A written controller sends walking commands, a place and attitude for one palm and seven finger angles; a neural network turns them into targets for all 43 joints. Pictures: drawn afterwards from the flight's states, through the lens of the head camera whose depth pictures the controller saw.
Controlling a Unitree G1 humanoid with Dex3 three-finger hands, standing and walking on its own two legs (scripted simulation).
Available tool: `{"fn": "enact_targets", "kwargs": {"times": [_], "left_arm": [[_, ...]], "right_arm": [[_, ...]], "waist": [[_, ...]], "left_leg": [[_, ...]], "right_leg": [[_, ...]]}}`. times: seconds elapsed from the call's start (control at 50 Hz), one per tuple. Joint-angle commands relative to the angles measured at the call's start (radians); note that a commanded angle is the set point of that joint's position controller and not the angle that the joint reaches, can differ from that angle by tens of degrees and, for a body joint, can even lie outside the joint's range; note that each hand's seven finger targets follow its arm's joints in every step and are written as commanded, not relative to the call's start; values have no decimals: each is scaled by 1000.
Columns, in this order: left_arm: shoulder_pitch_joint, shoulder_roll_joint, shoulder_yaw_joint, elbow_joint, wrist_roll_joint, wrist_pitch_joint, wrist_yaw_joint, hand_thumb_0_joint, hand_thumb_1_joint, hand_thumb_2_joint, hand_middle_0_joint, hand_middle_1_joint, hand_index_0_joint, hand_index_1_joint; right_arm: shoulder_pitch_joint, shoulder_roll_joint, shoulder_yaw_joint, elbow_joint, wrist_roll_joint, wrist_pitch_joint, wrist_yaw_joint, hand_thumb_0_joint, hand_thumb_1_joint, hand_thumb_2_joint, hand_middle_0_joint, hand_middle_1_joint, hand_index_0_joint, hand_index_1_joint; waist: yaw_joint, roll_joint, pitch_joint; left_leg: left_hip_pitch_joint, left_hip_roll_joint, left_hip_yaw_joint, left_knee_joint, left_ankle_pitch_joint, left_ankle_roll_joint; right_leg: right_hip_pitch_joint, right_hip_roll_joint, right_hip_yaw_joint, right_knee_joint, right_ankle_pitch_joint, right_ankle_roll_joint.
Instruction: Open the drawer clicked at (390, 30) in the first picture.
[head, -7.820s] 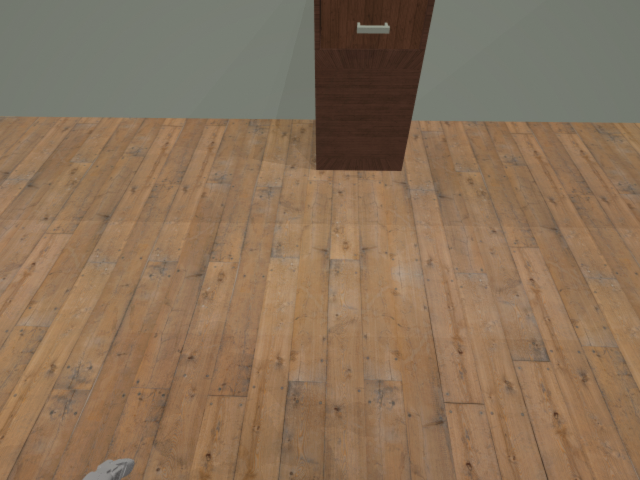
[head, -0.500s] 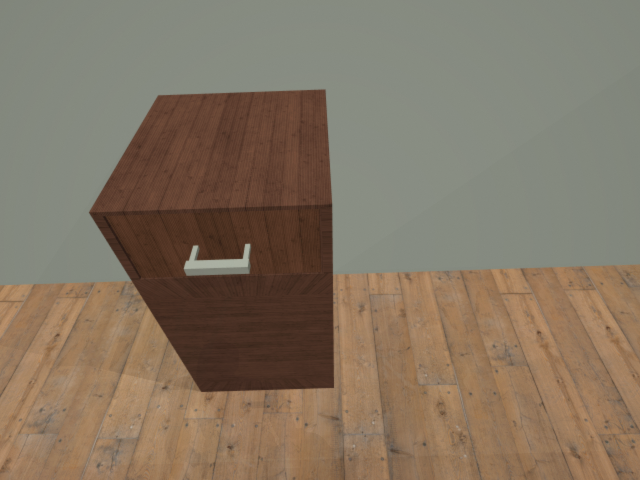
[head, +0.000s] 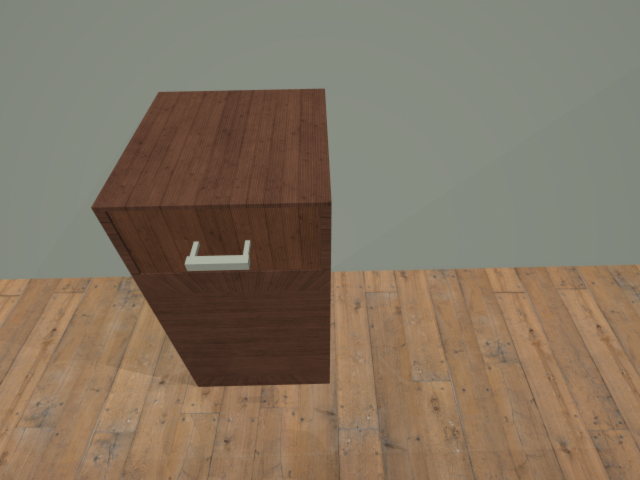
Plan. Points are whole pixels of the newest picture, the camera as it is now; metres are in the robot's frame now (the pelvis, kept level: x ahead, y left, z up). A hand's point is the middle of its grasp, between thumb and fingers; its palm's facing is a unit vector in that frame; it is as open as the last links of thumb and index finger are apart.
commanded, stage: look again from close up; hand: left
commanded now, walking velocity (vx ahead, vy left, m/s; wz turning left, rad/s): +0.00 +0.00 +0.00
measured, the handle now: (219, 254) +0.53 +0.22 -0.08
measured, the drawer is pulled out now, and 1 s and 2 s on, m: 0.00 0.00 0.00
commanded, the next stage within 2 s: raise the hand with hooked fingers in 0.32 s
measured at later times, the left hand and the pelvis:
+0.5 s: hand out of the picture +0.02 +0.19 -0.15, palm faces -0.09 -0.95 -0.31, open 7.3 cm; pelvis +0.01 +0.01 +0.00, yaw -1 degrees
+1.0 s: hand (159, 439) +0.19 +0.23 -0.07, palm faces +0.01 -0.11 -0.99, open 9.5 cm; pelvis +0.03 +0.00 -0.05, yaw +0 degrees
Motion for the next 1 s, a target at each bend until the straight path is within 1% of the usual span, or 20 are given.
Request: {"fn": "enact_targets", "kwargs": {"times": [0.0, 0.38, 0.4, 0.42, 0.44, 0.46, 0.48, 0.5, 0.54, 0.56, 0.58, 0.6, 0.62, 0.66, 0.7, 0.76, 0.8, 0.84, 0.9, 0.98], "left_arm": [[63, 95, 24, -28, 2, -12, 7, 0, 900, 900, -200, -300, -200, -300], [94, 63, 19, -11, 3, -19, 8, 0, 900, 900, -200, -300, -200, -300], [145, 124, 20, 16, 12, -30, 39, 0, 900, 900, -200, -300, -200, -300], [-637, 294, -134, -1493, 85, -219, 20, 0, 877, 890, -202, -315, -202, -315], [-275, 339, -1, -1235, 108, -148, 131, 0, 853, 880, -203, -330, -203, -330], [1, 182, -78, -1125, 117, 5, 190, 0, 830, 870, -205, -345, -205, -345], [45, 68, -169, -1085, 154, 52, 196, 0, 807, 860, -207, -360, -207, -360], [-21, 83, -204, -1208, 213, 49, 212, 0, 783, 850, -208, -375, -208, -375], [28, 99, -253, -1213, 416, 51, 261, 0, 737, 830, -212, -405, -212, -405], [45, 83, -280, -1209, 520, 51, 286, 0, 713, 820, -213, -420, -213, -420], [63, 119, -234, -1190, 639, 53, 326, 0, 690, 810, -215, -435, -215, -435], [209, 115, -210, -1142, 725, 57, 358, 0, 667, 800, -217, -450, -217, -450], [348, 117, -189, -1071, 803, 54, 377, 0, 643, 790, -218, -465, -218, -465], [479, 140, -137, -1035, 913, 28, 388, 0, 597, 770, -222, -495, -222, -495], [458, 172, -93, -1096, 980, -22, 411, 0, 550, 750, -225, -525, -225, -525], [365, 250, -12, -1241, 1062, -54, 476, 0, 480, 720, -230, -570, -230, -570], [233, 247, -24, -1314, 1104, -42, 516, 0, 433, 700, -233, -600, -233, -600], [96, 265, -24, -1382, 1136, -40, 540, 0, 387, 680, -237, -630, -237, -630], [-59, 281, -29, -1451, 1153, -44, 551, 0, 317, 650, -242, -675, -242, -675], [-52, 268, -63, -1445, 1077, -16, 493, 0, 223, 610, -248, -735, -248, -735]], "right_arm": [[75, -73, -14, -24, 1, -16, -3, 0, -900, -900, 200, 300, 200, 300], [54, -64, -11, -24, 4, -28, -7, 0, -900, -900, 200, 300, 200, 300], [-104, -102, -12, -101, 9, -36, 8, 0, -900, -900, 200, 300, 200, 300], [-123, -249, 21, -486, 77, -175, -58, 0, -900, -900, 200, 300, 200, 300], [-223, -217, 3, -405, 69, -270, -103, 0, -900, -900, 200, 300, 200, 300], [-196, -170, -14, -420, 99, -312, -98, 0, -900, -900, 200, 300, 200, 300], [-165, -172, -13, -392, 107, -323, -103, 0, -900, -900, 200, 300, 200, 300], [-198, -203, -23, -459, 106, -350, -97, 0, -900, -900, 200, 300, 200, 300], [-196, -235, -27, -503, 50, -363, -78, 0, -900, -900, 200, 300, 200, 300], [-198, -240, -36, -555, 30, -352, -61, 0, -900, -900, 200, 300, 200, 300], [-224, -244, -54, -593, -2, -325, -45, 0, -900, -900, 200, 300, 200, 300], [-264, -244, -67, -644, -22, -287, -23, 0, -900, -900, 200, 300, 200, 300], [-289, -241, -72, -668, -35, -238, -1, 0, -900, -900, 200, 300, 200, 300], [-328, -232, -76, -713, -42, -125, 49, 0, -900, -900, 200, 300, 200, 300], [-388, -209, -62, -769, -32, -49, 82, 0, -900, -900, 200, 300, 200, 300], [-414, -195, -63, -814, -34, 13, 112, 0, -900, -900, 200, 300, 200, 300], [-388, -189, -67, -826, -37, 32, 117, 0, -900, -900, 200, 300, 200, 300], [-373, -192, -71, -821, -43, 30, 118, 0, -900, -900, 200, 300, 200, 300], [-375, -201, -71, -801, -64, 21, 116, 0, -900, -900, 200, 300, 200, 300], [-373, -203, -61, -794, -58, 21, 106, 0, -900, -900, 200, 300, 200, 300]], "waist": [[5, -23, 97], [11, -14, 71], [68, -107, 149], [-65, 161, -355], [25, 255, -304], [19, 191, -130], [-2, 77, -66], [-12, 19, 33], [-31, -122, 21], [-31, -120, -15], [-19, -131, -65], [34, -150, -60], [68, -221, -43], [124, -281, -62], [151, -279, -102], [175, -61, -214], [144, 32, -326], [105, 45, -374], [57, 60, -370], [29, 3, -348]], "left_leg": [[-85, 71, -90, -109, -103, 24], [-51, 86, -99, -110, -14, 30], [-157, 94, -45, 108, -48, -6], [144, -13, -27, -58, 36, 50], [86, -16, -28, -38, -3, 42], [-60, -8, -65, -78, -141, 17], [-89, -9, -54, -51, -164, 24], [-130, -13, -92, -26, -191, 32], [-182, -27, -110, 59, -206, 44], [-193, -47, -111, 99, -196, 38], [-195, -64, -102, 135, -181, 29], [-219, -72, -94, 150, -171, 21], [-257, -70, -84, 164, -128, 19], [-319, -69, -61, 184, -33, 14], [-355, -66, -38, 201, 43, 7], [-289, -60, -43, 252, 169, 0], [-219, -47, -61, 308, 231, 5], [-166, -30, -93, 371, 245, 6], [-143, -33, -113, 442, 166, 11], [-173, -48, -101, 427, 119, 32]], "right_leg": [[-32, -101, 135, -125, -149, 7], [-3, -101, 113, -84, -4, 8], [-19, -151, 150, -69, 219, 24], [77, -32, 212, 4, 28, -3], [53, -11, 94, 79, -74, -26], [-45, 5, 59, 85, -153, -15], [-71, 6, 30, 80, -143, 2], [-141, 6, 47, 75, -182, 4], [-258, 10, 55, 99, -279, -1], [-287, 11, 76, 111, -323, -5], [-296, 18, 79, 114, -361, -12], [-290, 20, 91, 102, -391, -22], [-283, 26, 115, 95, -371, -32], [-214, 24, 165, 127, -188, -47], [-163, 22, 160, 208, 11, -47], [-186, 37, 180, 300, 127, -64], [-277, 45, 198, 342, 118, -63], [-391, 44, 221, 362, 70, -55], [-520, 35, 221, 365, -48, -48], [-430, 27, 185, 325, 10, -32]]}}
